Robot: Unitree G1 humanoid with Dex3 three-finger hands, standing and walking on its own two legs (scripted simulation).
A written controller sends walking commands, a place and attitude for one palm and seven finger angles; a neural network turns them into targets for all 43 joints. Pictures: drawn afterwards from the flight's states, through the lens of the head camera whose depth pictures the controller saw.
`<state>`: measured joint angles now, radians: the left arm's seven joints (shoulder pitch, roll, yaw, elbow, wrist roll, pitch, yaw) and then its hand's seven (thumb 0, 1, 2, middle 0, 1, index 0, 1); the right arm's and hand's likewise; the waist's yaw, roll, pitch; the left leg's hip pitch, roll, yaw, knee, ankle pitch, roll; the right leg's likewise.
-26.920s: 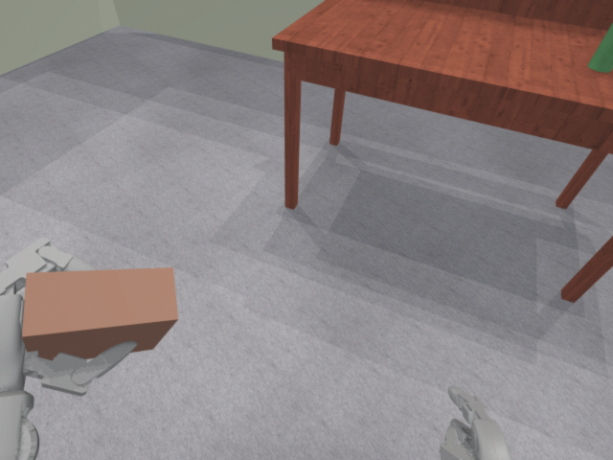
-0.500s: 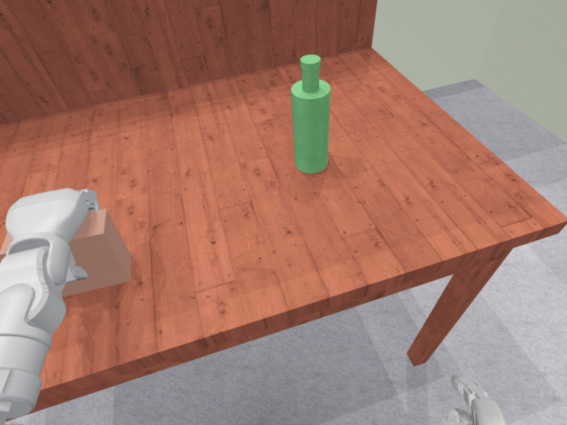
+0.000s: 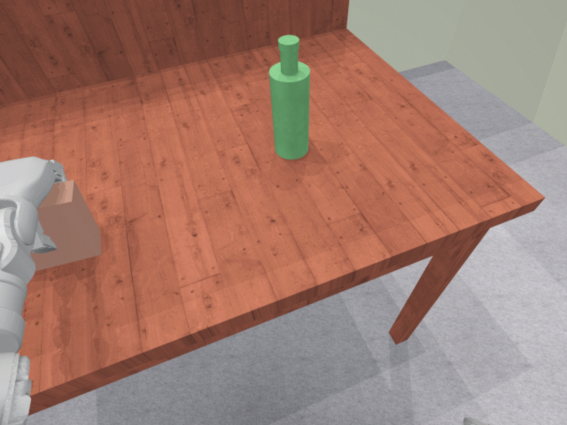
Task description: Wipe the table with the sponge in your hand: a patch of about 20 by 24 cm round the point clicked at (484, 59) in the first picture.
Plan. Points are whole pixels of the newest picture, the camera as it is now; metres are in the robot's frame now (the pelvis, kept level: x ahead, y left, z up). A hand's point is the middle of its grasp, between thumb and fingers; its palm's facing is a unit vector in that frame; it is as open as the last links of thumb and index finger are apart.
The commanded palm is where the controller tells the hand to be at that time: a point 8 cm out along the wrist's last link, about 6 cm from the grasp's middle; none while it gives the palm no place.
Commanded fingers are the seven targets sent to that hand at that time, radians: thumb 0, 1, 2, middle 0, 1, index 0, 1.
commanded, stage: wipe forward along the first lane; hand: left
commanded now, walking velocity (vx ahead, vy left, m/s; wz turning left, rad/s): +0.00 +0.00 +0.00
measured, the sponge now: (46, 237) +0.35 +0.38 +0.06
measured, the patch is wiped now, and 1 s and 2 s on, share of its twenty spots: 0.35 0.55 0.65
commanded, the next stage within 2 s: slide across to the middle lane in 0.22 s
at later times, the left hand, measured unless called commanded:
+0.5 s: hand (39, 192) +0.40 +0.39 +0.11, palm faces -0.12 +0.06 -0.99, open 9.6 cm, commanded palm +0.39 +0.37 +0.15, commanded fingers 0.00 0.10 1.30 -1.20 -1.60 -1.20 -1.60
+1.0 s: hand (88, 175) +0.44 +0.33 +0.11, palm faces -0.06 +0.00 -1.00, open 9.6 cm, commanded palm +0.42 +0.32 +0.17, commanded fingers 0.00 0.10 1.30 -1.20 -1.60 -1.20 -1.60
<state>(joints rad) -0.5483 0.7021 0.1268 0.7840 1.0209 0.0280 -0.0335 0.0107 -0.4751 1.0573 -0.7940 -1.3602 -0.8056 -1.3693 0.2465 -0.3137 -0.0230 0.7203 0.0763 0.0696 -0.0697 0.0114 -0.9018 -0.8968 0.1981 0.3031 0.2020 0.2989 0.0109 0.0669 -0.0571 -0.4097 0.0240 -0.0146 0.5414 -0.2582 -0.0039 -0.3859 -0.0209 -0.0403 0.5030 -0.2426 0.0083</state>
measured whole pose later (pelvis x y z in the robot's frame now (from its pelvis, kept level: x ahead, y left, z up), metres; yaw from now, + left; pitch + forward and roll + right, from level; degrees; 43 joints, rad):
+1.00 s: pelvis +0.03 +0.02 +0.00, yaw +0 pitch +9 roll -1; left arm -0.64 0.57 -0.02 0.72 1.00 0.20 0.02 0.00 -0.47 1.06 -0.78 -1.38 -0.79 -1.39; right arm 0.21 -0.28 -0.02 0.71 0.07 0.06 -0.03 0.01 -0.90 -0.90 0.20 0.30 0.20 0.30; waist 0.01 0.07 -0.07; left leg -0.37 0.00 0.00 0.49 -0.28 0.02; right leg -0.33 -0.04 -0.03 0.43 -0.25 0.03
